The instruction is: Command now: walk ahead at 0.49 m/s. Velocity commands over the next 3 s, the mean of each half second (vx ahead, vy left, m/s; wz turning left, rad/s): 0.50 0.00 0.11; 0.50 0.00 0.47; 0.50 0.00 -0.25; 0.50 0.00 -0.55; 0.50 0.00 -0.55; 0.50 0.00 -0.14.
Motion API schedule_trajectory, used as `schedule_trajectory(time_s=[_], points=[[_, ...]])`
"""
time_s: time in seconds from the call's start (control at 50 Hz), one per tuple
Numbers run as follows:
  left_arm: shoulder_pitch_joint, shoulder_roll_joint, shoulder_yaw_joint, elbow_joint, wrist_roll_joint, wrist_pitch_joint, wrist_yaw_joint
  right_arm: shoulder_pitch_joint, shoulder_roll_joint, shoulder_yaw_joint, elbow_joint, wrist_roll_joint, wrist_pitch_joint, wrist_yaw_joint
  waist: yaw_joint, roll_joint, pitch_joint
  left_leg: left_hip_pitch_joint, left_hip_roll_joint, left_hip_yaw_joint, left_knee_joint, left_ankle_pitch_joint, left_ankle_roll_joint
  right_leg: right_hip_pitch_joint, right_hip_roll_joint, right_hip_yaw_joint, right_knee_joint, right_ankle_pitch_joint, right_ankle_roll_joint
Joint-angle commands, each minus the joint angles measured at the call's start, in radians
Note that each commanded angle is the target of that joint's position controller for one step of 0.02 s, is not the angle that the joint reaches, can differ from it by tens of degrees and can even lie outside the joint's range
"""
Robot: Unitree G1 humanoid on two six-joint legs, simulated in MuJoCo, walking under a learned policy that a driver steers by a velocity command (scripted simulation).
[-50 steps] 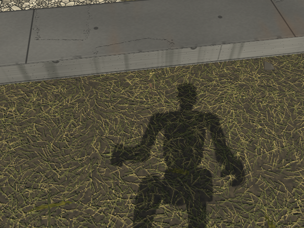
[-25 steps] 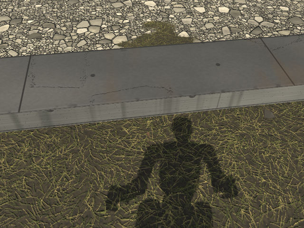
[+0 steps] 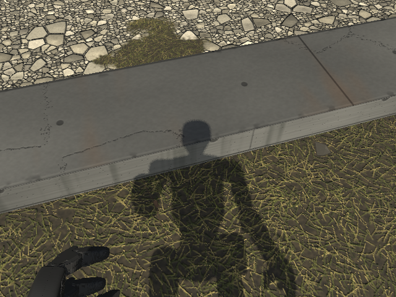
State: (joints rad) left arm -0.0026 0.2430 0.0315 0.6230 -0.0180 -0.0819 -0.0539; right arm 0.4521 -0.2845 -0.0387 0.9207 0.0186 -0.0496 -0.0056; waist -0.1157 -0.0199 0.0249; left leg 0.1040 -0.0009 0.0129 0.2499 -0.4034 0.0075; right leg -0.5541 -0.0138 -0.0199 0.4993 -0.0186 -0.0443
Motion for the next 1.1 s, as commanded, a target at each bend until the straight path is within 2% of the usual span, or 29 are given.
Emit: schedule_trajectory(time_s=[0.02, 0.04, 0.06, 0.08, 0.1, 0.12, 0.14, 0.16, 0.2, 0.28, 0.38, 0.48, 0.52, 0.56, 0.58, 0.6, 0.62, 0.64, 0.66, 0.68, 0.76, 0.84, 0.9, 0.98, 1.02, 1.04, 1.06, 1.08, 1.1], points=[[0.220, 0.184, 0.075, 0.003, 0.006, -0.012, 0.014, -0.035, -0.188, -0.042, -0.051, -0.002, 0.003, -0.011, 0.210, 0.125, -0.147, -0.102, 0.197, -0.048, 0.324, 0.993, 0.101, 0.409, 0.034, -0.031, -0.019, -0.005, -0.080], [0.413, 0.253, 0.093, 0.042, 0.017, -0.003, 0.029, -0.034, -0.142, -0.023, -0.083, -0.030, -0.001, -0.014, 0.272, 0.004, -0.311, -0.338, 0.141, -0.021, 0.641, 0.663, 0.070, 0.751, -0.165, 0.190, 0.043, 0.018, -0.143], [0.426, 0.300, 0.096, 0.062, 0.014, -0.001, 0.021, 0.108, -0.010, 0.014, -0.091, -0.023, -0.022, -0.002, 0.182, -0.276, -0.453, -0.704, -0.050, -0.061, 0.969, -0.134, 0.016, 1.034, -0.382, 0.680, -0.079, -0.240, -0.299], [0.419, 0.199, 0.072, 0.060, 0.007, 0.001, 0.024, 0.016, -0.130, -0.014, -0.086, 0.002, -0.043, 0.006, 0.233, -0.170, -0.389, -0.810, -0.004, -0.163, 1.059, -0.165, 0.027, 0.973, -0.354, 0.724, -0.168, -0.370, -0.262], [0.345, 0.174, 0.060, 0.061, 0.004, 0.001, 0.029, -0.094, -0.168, -0.028, -0.126, 0.025, -0.056, 0.011, 0.220, -0.127, -0.219, -0.865, 0.043, -0.127, 1.056, -0.076, 0.035, 0.831, -0.319, 0.567, -0.196, -0.316, -0.224], [0.282, 0.166, 0.055, 0.059, 0.009, 0.000, 0.029, -0.146, -0.153, -0.025, -0.137, 0.019, -0.062, 0.006, 0.187, -0.038, -0.133, -0.832, 0.087, -0.098, 1.012, 0.015, 0.032, 0.679, -0.282, 0.463, -0.226, -0.187, -0.208], [0.237, 0.144, 0.050, 0.059, 0.019, -0.004, 0.025, -0.165, -0.143, -0.029, -0.139, 0.000, -0.061, 0.004, 0.156, -0.013, -0.077, -0.797, 0.114, -0.091, 0.960, 0.068, 0.023, 0.565, -0.246, 0.385, -0.254, -0.081, -0.204], [0.213, 0.126, 0.045, 0.061, 0.030, -0.010, 0.025, -0.136, -0.128, -0.029, -0.134, -0.003, -0.052, 0.005, 0.118, -0.043, -0.073, -0.734, 0.138, -0.101, 0.934, 0.105, 0.018, 0.495, -0.221, 0.334, -0.283, -0.027, -0.201], [0.203, 0.119, 0.046, 0.078, 0.019, -0.023, 0.023, -0.108, -0.088, -0.023, -0.126, -0.004, -0.030, 0.004, 0.090, -0.053, -0.061, -0.689, 0.150, -0.091, 0.880, 0.123, -0.001, 0.420, -0.202, 0.270, -0.336, 0.012, -0.215], [0.230, 0.160, 0.055, 0.122, 0.018, -0.029, 0.036, -0.231, -0.070, -0.016, -0.170, -0.017, -0.015, 0.003, 0.102, -0.031, 0.010, -0.763, 0.162, -0.075, 0.678, 0.296, -0.036, 0.376, -0.183, 0.157, -0.391, 0.059, -0.209], [0.297, 0.199, 0.062, 0.171, 0.018, -0.026, 0.046, -0.397, -0.049, -0.001, -0.213, -0.001, -0.027, 0.027, 0.175, -0.015, 0.040, -0.702, 0.110, -0.033, 0.402, 0.528, -0.011, 0.424, -0.172, 0.024, -0.414, 0.045, -0.154], [0.335, 0.217, 0.071, 0.217, 0.005, 0.003, 0.055, -0.480, -0.072, -0.006, -0.275, 0.003, -0.030, 0.057, 0.187, -0.012, 0.053, -0.778, 0.080, -0.037, 0.311, 0.408, 0.046, 0.655, -0.247, -0.020, -0.329, 0.147, -0.115], [0.315, 0.235, 0.076, 0.215, 0.009, 0.017, 0.063, -0.436, -0.098, -0.019, -0.282, -0.001, -0.028, 0.066, 0.150, -0.040, 0.003, -0.684, 0.028, 0.022, 0.311, 0.304, 0.079, 0.694, -0.246, -0.053, -0.205, 0.453, -0.087], [0.296, 0.233, 0.071, 0.198, 0.018, 0.039, 0.079, -0.185, -0.183, -0.069, -0.226, -0.001, -0.021, 0.056, 0.021, -0.027, -0.147, -0.331, -0.048, 0.055, 0.274, 0.305, 0.134, 0.594, -0.186, -0.125, 0.156, 0.650, -0.034], [0.353, 0.173, 0.045, 0.150, 0.033, 0.025, 0.082, -0.042, -0.298, -0.106, -0.209, -0.009, -0.015, 0.041, 0.004, 0.133, -0.282, 0.077, 0.158, -0.290, 0.294, 0.299, 0.261, 0.223, -0.106, -0.145, 0.524, 0.346, 0.024], [0.373, 0.092, 0.013, 0.144, 0.045, -0.008, 0.066, -0.047, -0.292, -0.102, -0.219, 0.011, -0.017, 0.038, 0.041, 0.279, -0.389, 0.303, 0.332, -0.781, 0.119, 0.145, 0.403, -0.100, 0.094, -0.017, 0.805, -0.500, 0.073], [0.297, 0.183, 0.033, 0.133, 0.010, -0.044, 0.046, -0.046, -0.219, -0.076, -0.225, 0.001, -0.021, 0.036, -0.002, 0.194, -0.372, 0.301, 0.320, -0.767, 0.061, 0.067, 0.363, -0.212, 0.032, 0.138, 0.870, -0.504, 0.043], [0.216, 0.195, 0.031, 0.103, -0.017, -0.063, 0.039, -0.090, -0.188, -0.070, -0.234, -0.008, -0.024, 0.031, 0.003, 0.137, -0.249, 0.184, 0.283, -0.625, 0.053, 0.121, 0.325, -0.243, -0.013, 0.125, 0.838, -0.425, 0.023], [0.187, 0.183, 0.028, 0.095, -0.003, -0.070, 0.043, -0.150, -0.176, -0.066, -0.242, -0.010, -0.027, 0.031, 0.044, 0.041, -0.151, 0.023, 0.247, -0.523, 0.037, 0.234, 0.300, -0.215, -0.052, 0.114, 0.741, -0.363, 0.022], [0.182, 0.195, 0.037, 0.098, 0.020, -0.065, 0.052, -0.199, -0.147, -0.057, -0.257, -0.014, -0.029, 0.028, 0.079, 0.026, -0.113, -0.092, 0.222, -0.453, 0.019, 0.349, 0.285, -0.145, -0.083, 0.114, 0.655, -0.327, 0.031], [0.208, 0.155, 0.032, 0.093, 0.040, -0.025, 0.057, -0.241, -0.159, -0.061, -0.280, -0.013, -0.029, 0.014, 0.139, 0.065, -0.063, -0.311, 0.165, -0.339, -0.041, 0.520, 0.295, -0.034, -0.079, 0.086, 0.494, -0.261, 0.091], [0.055, 0.111, 0.015, 0.046, 0.039, -0.022, 0.059, -0.200, -0.189, -0.072, -0.270, -0.001, -0.021, -0.007, 0.089, 0.079, -0.033, -0.405, 0.077, -0.236, -0.027, 0.460, 0.229, 0.053, -0.019, 0.060, 0.180, 0.010, 0.123], [0.009, 0.107, 0.010, 0.035, 0.018, -0.021, 0.053, -0.142, -0.185, -0.072, -0.249, -0.004, -0.005, -0.009, 0.059, 0.122, -0.059, -0.369, 0.099, -0.287, 0.017, 0.363, 0.203, 0.120, 0.019, 0.065, 0.108, 0.071, 0.131], [0.010, 0.143, 0.019, 0.038, 0.023, -0.034, 0.040, -0.123, -0.136, -0.056, -0.231, -0.006, 0.003, -0.014, 0.068, 0.133, -0.050, -0.247, 0.157, -0.355, 0.117, 0.374, 0.175, 0.139, 0.007, 0.066, 0.026, 0.000, 0.082], [0.145, 0.172, 0.038, 0.080, 0.038, -0.044, 0.040, -0.146, -0.119, -0.045, -0.234, -0.013, 0.008, -0.011, 0.145, 0.143, -0.107, -0.210, 0.112, -0.314, 0.292, 0.640, 0.141, 0.301, 0.033, 0.021, -0.059, -0.028, 0.010], [0.273, 0.213, 0.051, 0.098, 0.049, -0.050, 0.043, -0.141, -0.086, -0.030, -0.243, -0.021, 0.002, -0.013, 0.195, 0.090, -0.213, -0.288, 0.057, -0.255, 0.515, 0.610, 0.103, 0.510, -0.078, 0.151, -0.044, 0.068, -0.054], [0.388, 0.316, 0.078, 0.125, 0.056, -0.038, 0.045, -0.006, -0.030, -0.010, -0.246, -0.025, -0.013, -0.011, 0.152, -0.171, -0.306, -0.609, -0.090, -0.149, 0.886, 0.157, 0.015, 0.823, -0.295, 0.543, -0.064, 0.137, -0.241], [0.426, 0.281, 0.078, 0.153, 0.013, -0.030, 0.029, 0.027, -0.083, -0.014, -0.241, -0.010, -0.024, -0.008, 0.163, -0.220, -0.304, -0.814, -0.083, -0.146, 1.016, -0.178, -0.003, 0.873, -0.372, 0.824, -0.189, -0.194, -0.310], [0.375, 0.205, 0.059, 0.138, -0.005, -0.024, 0.025, -0.082, -0.143, -0.032, -0.244, 0.005, -0.025, -0.003, 0.184, -0.108, -0.150, -0.918, -0.023, -0.156, 1.110, -0.121, -0.003, 0.771, -0.340, 0.766, -0.213, -0.422, -0.276]])
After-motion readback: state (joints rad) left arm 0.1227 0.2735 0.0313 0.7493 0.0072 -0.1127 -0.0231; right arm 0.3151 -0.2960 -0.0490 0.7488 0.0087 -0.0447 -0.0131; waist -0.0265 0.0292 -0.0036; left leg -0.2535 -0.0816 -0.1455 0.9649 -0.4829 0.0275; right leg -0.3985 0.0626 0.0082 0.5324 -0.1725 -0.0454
